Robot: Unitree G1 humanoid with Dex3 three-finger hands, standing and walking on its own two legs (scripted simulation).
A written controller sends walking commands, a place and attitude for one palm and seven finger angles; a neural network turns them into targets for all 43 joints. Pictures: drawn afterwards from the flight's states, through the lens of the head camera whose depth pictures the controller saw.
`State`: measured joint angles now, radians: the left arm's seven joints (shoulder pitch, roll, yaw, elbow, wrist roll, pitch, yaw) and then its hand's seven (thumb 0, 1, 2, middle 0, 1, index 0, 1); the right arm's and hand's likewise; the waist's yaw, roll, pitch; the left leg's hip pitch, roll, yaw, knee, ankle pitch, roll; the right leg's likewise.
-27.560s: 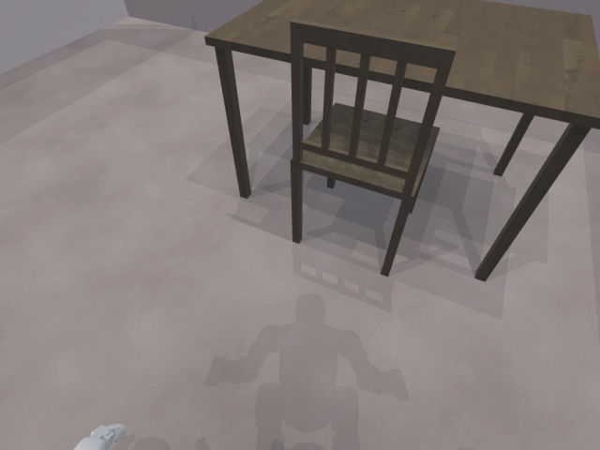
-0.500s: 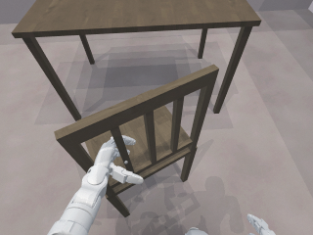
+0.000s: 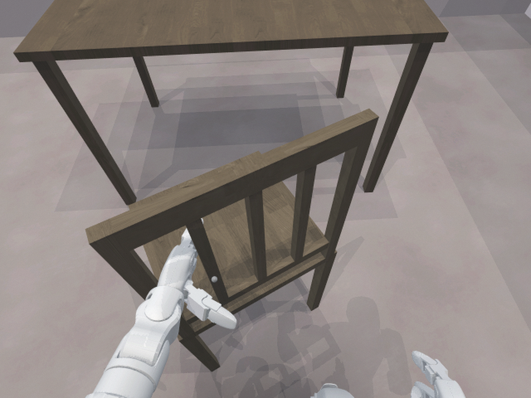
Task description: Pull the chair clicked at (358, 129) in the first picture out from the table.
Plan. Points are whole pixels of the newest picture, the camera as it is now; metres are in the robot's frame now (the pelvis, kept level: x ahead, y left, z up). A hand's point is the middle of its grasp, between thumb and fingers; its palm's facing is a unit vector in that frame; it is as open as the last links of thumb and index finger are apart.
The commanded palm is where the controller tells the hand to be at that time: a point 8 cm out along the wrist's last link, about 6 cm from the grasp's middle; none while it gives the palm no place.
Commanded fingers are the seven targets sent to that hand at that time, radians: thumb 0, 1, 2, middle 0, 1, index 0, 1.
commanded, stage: draw the fingers out of the gap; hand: left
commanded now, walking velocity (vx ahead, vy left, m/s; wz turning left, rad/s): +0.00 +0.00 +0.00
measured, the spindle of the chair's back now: (257, 241) +0.39 +0.01 -0.05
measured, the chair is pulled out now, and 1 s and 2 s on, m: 0.49 0.49 0.49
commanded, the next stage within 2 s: draw the hand back to the body in 0.68 s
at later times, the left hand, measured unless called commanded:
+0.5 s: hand (203, 339) +0.22 +0.09 -0.03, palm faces -0.17 -0.97 -0.17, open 17.5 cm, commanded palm +0.20 +0.14 -0.01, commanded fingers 0.00 -0.55 0.20 0.00 0.00 0.00 0.00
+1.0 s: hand (184, 361) +0.18 +0.10 +0.03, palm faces -0.02 -1.00 +0.03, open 17.3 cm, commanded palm +0.15 +0.17 +0.03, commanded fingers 0.00 -0.55 0.20 0.00 0.00 0.00 0.00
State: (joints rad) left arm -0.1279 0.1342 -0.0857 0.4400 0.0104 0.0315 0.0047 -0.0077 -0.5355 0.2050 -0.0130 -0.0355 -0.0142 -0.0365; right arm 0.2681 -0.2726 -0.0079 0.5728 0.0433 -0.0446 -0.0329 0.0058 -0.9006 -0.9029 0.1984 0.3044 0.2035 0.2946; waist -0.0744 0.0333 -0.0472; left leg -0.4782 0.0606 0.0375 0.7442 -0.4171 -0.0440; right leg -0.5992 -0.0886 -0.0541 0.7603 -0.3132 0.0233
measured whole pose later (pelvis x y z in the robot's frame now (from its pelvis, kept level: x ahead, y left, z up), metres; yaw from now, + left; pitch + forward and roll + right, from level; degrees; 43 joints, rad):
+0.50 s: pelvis +0.02 +0.01 -0.01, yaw +2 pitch +10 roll +0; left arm 0.39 0.14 -0.25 -0.09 0.06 0.14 0.05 -0.01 -0.54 0.20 -0.02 -0.01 0.00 0.00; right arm 0.22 -0.24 0.02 0.45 0.03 -0.08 -0.04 0.01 -0.90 -0.90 0.20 0.30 0.20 0.29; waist -0.03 0.05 -0.09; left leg -0.53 0.05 0.00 0.86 -0.51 -0.03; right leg -0.62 -0.11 -0.08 0.86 -0.40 0.04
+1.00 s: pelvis +0.00 +0.00 -0.04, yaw +2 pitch +11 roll -1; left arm 0.62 0.14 -0.18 -0.34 -0.11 -0.17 0.00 -0.01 -0.54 0.20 0.00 0.00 -0.04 -0.02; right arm 0.26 -0.22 0.00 0.46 0.04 -0.15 -0.05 0.01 -0.90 -0.90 0.20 0.30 0.20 0.29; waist -0.02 0.03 -0.11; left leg -0.66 0.06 -0.02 1.02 -0.55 -0.05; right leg -0.75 -0.11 -0.09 1.00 -0.43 0.02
